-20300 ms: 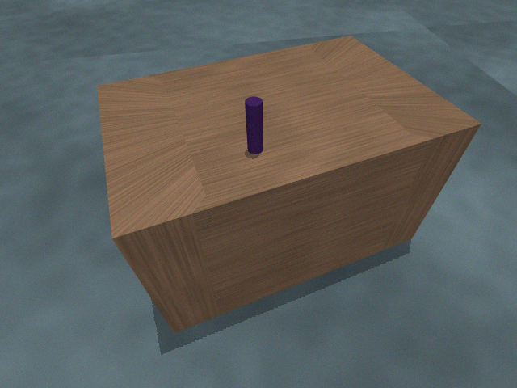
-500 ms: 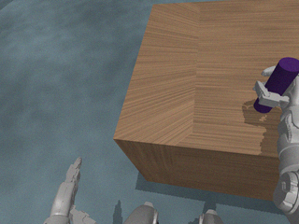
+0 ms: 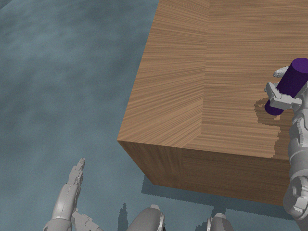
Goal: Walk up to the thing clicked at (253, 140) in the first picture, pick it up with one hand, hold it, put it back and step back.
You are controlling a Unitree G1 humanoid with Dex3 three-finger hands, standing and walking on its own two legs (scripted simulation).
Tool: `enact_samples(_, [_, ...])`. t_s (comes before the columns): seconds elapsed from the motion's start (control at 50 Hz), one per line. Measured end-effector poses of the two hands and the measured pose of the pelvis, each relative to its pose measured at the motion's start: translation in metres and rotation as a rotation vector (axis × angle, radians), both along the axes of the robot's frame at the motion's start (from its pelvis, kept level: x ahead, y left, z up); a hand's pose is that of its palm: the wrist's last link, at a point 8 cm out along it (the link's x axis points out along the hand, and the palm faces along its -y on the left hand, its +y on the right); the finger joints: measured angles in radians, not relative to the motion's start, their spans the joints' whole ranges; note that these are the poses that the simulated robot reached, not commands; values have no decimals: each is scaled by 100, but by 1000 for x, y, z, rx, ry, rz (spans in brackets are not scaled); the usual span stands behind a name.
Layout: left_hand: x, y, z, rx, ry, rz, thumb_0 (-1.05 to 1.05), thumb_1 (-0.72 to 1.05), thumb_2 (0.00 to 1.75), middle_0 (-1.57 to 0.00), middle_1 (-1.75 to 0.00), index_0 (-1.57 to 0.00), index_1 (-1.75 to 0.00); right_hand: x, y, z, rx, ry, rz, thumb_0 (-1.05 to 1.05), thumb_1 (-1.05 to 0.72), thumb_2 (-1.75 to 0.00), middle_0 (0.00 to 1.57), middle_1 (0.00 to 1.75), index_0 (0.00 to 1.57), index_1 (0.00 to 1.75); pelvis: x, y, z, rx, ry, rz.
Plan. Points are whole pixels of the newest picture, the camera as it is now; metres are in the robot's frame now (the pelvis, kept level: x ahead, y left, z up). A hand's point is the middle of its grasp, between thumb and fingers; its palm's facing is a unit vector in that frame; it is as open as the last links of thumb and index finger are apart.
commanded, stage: loosen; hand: right
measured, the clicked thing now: (286, 90) +0.49 -0.22 +0.05
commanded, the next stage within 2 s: open in 0.04 s
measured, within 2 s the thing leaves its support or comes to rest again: neither
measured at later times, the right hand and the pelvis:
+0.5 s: hand (279, 91) +0.49 -0.20 +0.04, palm faces +0.14 +0.99 +0.02, open 11.0 cm; pelvis +0.00 +0.00 +0.00, yaw +0 degrees
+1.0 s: hand out of the picture +0.50 -0.27 +0.16, palm faces +0.19 +0.98 -0.01, open 16.6 cm; pelvis +0.01 +0.00 +0.03, yaw -1 degrees
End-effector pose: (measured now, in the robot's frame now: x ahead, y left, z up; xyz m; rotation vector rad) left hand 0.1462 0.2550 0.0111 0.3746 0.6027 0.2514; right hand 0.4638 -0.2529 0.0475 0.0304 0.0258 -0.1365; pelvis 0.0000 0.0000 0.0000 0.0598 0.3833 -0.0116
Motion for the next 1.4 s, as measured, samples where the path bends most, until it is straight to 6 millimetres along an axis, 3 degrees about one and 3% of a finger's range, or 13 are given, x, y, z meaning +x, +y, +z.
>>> enact_samples(0.1, [-2,-2,2,1,-7,-10,-1,-51,3,-6,-5,-6,-5,0,-1,0,-5,-3,1,-2,-10,-104,101,104,98,108,-3,0,-2,0,1,-2])
enact_samples(0.32, [-10,1,-1,7,11,7,-1,-51,4,-6,-5,-6,-5,1,0,-4,-3,18,1,-1,4,-60,102,81,101,82,-4,0,-3,3,5,2])
enact_samples(0.48, [-7,-2,0,9,8,12,-1,-53,5,-6,-5,-6,-5,1,0,-5,-3,19,-1,-1,20,-38,83,59,82,59,-2,-2,-3,4,3,2])
enact_samples(0.68, [-2,-2,11,19,-18,14,-1,-51,4,-7,-5,-6,-5,3,-6,2,-9,9,-7,-1,24,-33,52,42,51,42,1,-4,2,6,-9,2])
enact_samples(0.82, [-1,6,26,28,-22,34,-1,-51,4,-6,-5,-6,-5,7,-29,43,-19,-32,-45,-1,28,-24,33,28,33,28,7,-4,15,2,-41,1])
enact_samples(0.94, [-1,-2,8,-46,41,40,-1,-51,4,-6,-4,-6,-5,11,-57,91,-38,-46,-61,-1,39,-12,19,15,18,14,11,-4,26,0,-63,-5])
enact_samples(1.04, [7,-10,3,-107,57,33,-1,-52,4,-6,-5,-6,-5,7,-74,118,-106,14,-57,-1,43,-8,12,9,11,8,15,-6,35,-8,-85,-5])
enact_samples(1.16, [16,-16,8,-156,80,-1,-1,-52,5,-7,-5,-6,-6,-11,-96,119,-213,183,-141,-1,47,-5,9,6,9,6,23,-7,48,-22,-112,-2])
enact_samples(1.3, [15,-11,2,-178,176,14,-1,-52,6,-6,-5,-5,-5,-46,-135,116,-272,271,-301,-1,55,-4,7,6,7,6,30,-7,58,-29,-140,-2])
enact_samples(1.4, [31,-9,8,-167,160,7,-1,-53,7,-6,-5,-5,-5,-74,-143,117,-319,263,-350,-2,57,-5,6,6,6,5,37,-8,64,-29,-169,-5])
